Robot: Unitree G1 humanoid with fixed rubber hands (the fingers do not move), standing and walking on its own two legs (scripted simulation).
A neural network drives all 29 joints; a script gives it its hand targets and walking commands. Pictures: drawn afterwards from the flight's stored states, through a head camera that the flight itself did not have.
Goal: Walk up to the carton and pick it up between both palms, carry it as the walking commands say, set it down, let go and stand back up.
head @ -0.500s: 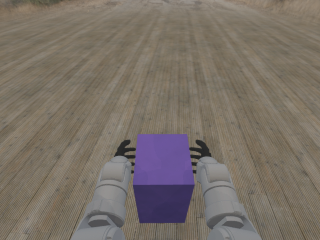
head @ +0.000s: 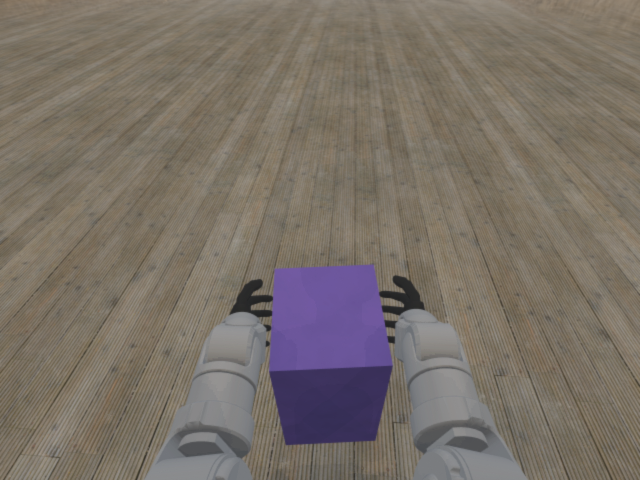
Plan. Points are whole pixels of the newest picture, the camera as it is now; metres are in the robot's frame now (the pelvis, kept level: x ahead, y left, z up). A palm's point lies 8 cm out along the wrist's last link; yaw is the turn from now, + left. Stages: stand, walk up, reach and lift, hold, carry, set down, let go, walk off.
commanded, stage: reach and lift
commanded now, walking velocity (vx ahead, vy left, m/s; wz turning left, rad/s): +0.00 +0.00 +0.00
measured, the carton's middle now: (327, 359) +0.34 +0.00 -0.03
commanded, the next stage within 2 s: hold in 0.36 s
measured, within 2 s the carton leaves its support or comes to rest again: neither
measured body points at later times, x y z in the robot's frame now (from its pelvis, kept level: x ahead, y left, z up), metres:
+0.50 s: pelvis +0.03 +0.00 +0.01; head -0.04 +0.00 +0.45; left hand +0.34 +0.12 +0.05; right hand +0.35 -0.11 +0.06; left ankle +0.08 +0.13 -0.72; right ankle +0.06 -0.12 -0.72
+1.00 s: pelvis +0.02 +0.00 +0.00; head -0.06 +0.00 +0.45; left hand +0.33 +0.11 +0.05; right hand +0.33 -0.12 +0.05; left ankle +0.08 +0.13 -0.72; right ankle +0.06 -0.12 -0.72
